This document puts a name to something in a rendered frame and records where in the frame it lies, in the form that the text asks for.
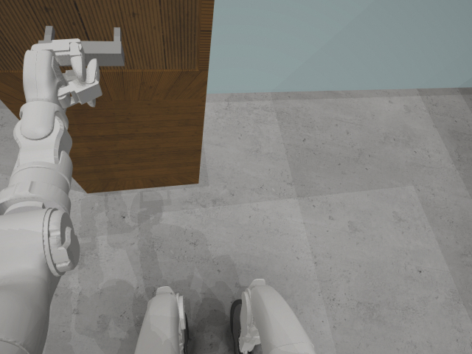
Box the robot left upper arm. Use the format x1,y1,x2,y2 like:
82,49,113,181
0,208,80,354

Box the robot left hand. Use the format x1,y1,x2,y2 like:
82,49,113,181
23,38,103,113

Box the handle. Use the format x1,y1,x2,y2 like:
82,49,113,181
38,26,125,66

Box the cabinet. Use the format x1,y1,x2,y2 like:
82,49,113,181
0,0,215,193

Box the left robot forearm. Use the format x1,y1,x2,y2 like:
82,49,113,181
0,101,73,216

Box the robot left thigh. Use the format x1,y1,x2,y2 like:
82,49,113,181
134,293,186,354

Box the robot right thigh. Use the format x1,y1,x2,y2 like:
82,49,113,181
241,285,316,354

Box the robot thigh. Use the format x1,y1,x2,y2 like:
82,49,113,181
241,285,316,354
134,293,186,354

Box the drawer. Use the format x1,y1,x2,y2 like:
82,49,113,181
0,0,199,70

